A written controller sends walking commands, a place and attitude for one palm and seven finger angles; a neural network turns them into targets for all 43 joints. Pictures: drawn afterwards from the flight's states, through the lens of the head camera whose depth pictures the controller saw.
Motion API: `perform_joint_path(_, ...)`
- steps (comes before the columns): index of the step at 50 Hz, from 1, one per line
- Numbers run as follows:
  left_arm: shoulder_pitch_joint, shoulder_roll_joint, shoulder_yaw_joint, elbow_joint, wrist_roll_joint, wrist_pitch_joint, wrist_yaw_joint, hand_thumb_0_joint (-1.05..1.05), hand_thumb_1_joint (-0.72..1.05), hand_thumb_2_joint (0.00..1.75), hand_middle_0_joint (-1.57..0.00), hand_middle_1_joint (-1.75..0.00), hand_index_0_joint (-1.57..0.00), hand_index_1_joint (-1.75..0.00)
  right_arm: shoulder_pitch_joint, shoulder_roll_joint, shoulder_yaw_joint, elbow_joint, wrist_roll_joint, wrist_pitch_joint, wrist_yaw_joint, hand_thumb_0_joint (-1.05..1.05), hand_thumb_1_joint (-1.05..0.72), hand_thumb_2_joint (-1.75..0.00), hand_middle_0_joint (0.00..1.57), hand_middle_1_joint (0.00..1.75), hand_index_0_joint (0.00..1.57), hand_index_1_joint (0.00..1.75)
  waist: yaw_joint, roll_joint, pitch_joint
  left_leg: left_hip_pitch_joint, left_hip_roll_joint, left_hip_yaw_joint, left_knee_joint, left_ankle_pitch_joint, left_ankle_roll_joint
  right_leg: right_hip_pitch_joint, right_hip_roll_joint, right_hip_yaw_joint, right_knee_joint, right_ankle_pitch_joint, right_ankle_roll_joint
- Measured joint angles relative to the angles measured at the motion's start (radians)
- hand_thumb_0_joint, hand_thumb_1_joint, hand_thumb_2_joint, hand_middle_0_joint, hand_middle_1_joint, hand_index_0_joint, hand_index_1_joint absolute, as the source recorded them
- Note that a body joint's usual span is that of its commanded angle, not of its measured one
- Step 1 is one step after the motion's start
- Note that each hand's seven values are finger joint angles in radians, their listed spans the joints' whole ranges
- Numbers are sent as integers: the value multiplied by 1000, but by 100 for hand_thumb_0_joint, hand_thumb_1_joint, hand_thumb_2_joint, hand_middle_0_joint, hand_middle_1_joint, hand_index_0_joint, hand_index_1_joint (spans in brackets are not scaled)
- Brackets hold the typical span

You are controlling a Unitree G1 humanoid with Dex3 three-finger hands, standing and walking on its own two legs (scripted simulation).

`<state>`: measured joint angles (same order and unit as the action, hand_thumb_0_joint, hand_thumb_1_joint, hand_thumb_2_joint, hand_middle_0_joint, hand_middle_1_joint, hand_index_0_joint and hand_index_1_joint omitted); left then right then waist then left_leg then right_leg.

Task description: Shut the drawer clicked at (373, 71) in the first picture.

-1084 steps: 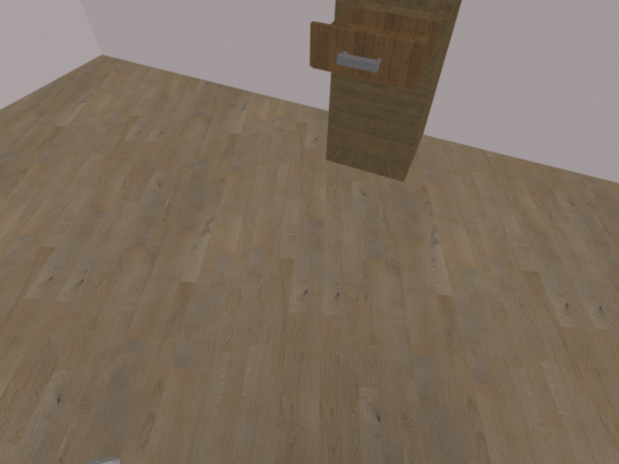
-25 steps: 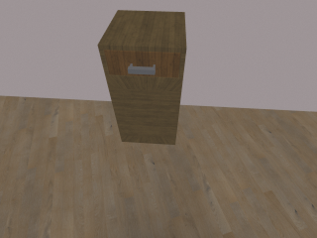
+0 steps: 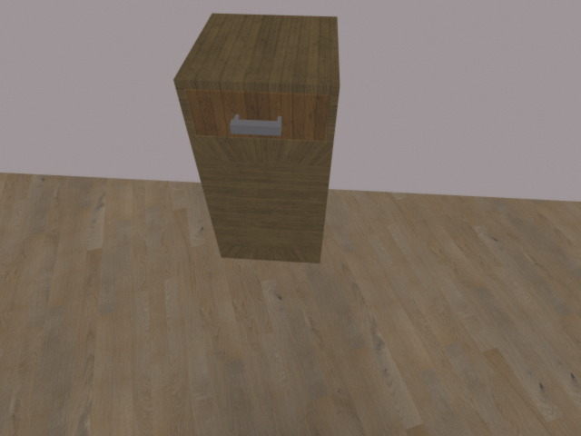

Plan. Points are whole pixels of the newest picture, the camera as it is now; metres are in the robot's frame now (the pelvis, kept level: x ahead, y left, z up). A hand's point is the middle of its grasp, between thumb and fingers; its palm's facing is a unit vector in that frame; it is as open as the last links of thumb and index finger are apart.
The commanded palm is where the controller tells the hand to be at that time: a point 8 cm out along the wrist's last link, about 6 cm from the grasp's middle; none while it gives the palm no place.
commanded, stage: look to check the result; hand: left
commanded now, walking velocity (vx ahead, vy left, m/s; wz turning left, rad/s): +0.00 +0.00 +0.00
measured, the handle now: (257, 122) +0.86 +0.14 -0.07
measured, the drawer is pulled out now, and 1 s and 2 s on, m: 0.00 0.00 0.00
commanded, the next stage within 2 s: stand and wait in 0.24 s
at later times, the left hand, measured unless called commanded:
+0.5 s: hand out of the picture +0.01 +0.17 -0.17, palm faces +0.04 -0.98 -0.21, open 7.4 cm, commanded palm none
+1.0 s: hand out of the picture +0.01 +0.17 -0.17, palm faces +0.03 -0.98 -0.21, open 7.4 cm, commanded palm none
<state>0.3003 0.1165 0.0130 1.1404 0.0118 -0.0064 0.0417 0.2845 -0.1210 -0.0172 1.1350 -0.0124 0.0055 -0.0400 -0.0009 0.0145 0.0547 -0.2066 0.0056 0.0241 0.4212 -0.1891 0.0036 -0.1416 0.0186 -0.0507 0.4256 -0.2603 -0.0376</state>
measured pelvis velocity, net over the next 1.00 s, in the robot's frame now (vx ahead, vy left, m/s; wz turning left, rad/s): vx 0.01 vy -0.01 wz -0.01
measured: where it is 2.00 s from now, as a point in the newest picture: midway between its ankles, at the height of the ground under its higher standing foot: outside the picture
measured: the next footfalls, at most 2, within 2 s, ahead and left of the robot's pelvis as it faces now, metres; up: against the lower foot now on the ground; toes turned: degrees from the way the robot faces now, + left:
none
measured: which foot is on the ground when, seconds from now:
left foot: down 0.00-1.00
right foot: down 0.00-1.00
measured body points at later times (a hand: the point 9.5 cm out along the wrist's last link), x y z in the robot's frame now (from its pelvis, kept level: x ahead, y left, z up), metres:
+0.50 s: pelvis +0.01 -0.01 +0.00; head +0.02 -0.01 +0.45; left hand +0.01 +0.22 -0.16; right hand +0.00 -0.22 -0.16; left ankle +0.02 +0.12 -0.74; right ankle -0.02 -0.09 -0.74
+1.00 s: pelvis +0.01 -0.01 +0.00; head +0.03 -0.02 +0.45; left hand +0.01 +0.22 -0.15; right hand +0.00 -0.23 -0.16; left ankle +0.02 +0.12 -0.74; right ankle -0.02 -0.09 -0.74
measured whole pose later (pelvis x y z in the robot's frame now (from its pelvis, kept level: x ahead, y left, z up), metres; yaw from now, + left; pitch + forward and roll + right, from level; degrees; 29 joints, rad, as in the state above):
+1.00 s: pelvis +0.01 -0.01 +0.00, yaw +0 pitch -2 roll +0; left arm 0.27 0.15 0.01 1.14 0.01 -0.01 0.04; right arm 0.26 -0.15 -0.02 1.15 -0.01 0.00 -0.04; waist 0.00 0.01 0.06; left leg -0.17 0.02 0.03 0.39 -0.19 -0.01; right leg -0.10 0.03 -0.05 0.38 -0.25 -0.05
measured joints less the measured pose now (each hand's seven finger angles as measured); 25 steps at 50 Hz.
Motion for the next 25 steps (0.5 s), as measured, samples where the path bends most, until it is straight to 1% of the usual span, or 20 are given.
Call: perform_joint_path(25,-29,22,3,-4,0,-4,-2,0,91,90,-20,-30,-20,-30,-21,-21,1,8,0,-4,-1,0,-91,-90,20,30,19,29,-1,0,-1,29,8,3,-21,-3,-9,28,8,4,-25,1,-7)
